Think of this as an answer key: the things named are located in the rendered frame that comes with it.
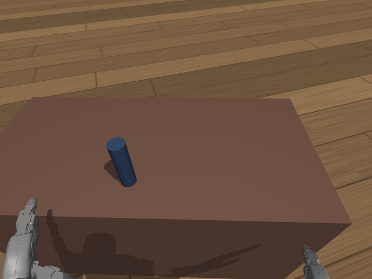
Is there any left robot hand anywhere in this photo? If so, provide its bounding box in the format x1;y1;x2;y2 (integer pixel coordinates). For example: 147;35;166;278
2;197;77;279

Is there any right robot hand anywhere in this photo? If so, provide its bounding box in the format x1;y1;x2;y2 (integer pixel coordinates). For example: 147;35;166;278
302;245;330;279

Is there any can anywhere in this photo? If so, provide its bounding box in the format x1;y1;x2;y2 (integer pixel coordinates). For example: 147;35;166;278
106;137;137;187

